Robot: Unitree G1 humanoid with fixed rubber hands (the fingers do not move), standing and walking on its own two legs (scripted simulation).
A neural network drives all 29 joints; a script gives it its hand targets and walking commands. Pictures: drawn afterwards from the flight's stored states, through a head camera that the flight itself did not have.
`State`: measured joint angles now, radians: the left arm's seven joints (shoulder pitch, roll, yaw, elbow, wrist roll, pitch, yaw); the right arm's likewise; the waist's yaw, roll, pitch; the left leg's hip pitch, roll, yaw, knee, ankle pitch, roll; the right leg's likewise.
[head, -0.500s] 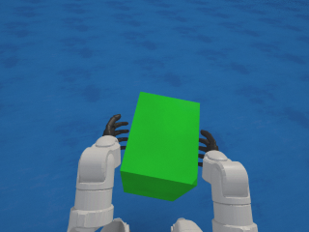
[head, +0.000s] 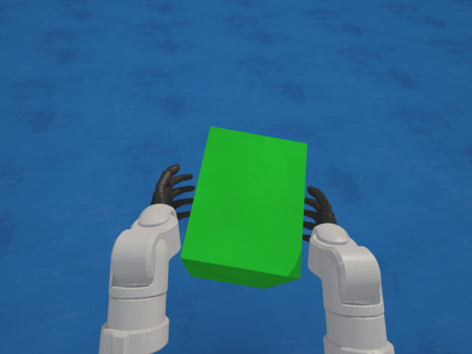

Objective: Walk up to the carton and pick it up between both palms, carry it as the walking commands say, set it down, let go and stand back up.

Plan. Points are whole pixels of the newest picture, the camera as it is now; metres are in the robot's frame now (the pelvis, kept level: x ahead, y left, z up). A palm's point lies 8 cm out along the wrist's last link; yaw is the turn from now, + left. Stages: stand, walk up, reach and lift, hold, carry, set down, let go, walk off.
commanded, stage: carry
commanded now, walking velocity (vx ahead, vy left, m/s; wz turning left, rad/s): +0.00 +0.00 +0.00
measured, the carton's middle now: (241, 218) +0.35 +0.00 +0.01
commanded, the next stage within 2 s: none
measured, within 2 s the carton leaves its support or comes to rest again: neither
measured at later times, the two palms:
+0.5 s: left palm (136, 325) +0.14 +0.13 +0.10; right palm (339, 349) +0.12 -0.12 +0.08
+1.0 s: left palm out of the picture +0.06 +0.12 +0.08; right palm out of the picture +0.03 -0.12 +0.06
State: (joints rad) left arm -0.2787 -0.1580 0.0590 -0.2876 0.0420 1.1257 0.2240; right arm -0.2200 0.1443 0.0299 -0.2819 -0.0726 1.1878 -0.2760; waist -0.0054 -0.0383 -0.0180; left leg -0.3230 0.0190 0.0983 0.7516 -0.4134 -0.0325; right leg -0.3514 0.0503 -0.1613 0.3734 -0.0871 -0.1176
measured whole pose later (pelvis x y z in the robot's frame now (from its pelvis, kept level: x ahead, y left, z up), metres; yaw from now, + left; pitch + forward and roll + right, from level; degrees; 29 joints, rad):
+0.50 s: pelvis -0.15 +0.01 -0.01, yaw -1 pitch -1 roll +2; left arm -0.32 -0.17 0.09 -0.20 0.08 1.18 0.22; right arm -0.27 0.15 0.00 -0.19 -0.09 1.24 -0.26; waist 0.00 -0.03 -0.01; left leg -0.34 0.00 0.16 0.56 -0.35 0.05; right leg -0.41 -0.02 -0.06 0.38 -0.02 -0.01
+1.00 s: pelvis -0.23 +0.01 -0.02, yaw -1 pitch +0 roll -1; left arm -0.30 -0.16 0.05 -0.08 0.10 1.13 0.20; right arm -0.23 0.15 -0.01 -0.11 -0.12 1.20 -0.23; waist -0.01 0.02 -0.08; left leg -0.47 0.06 0.14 0.50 -0.07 0.05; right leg -0.24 0.01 -0.11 0.62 -0.38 -0.03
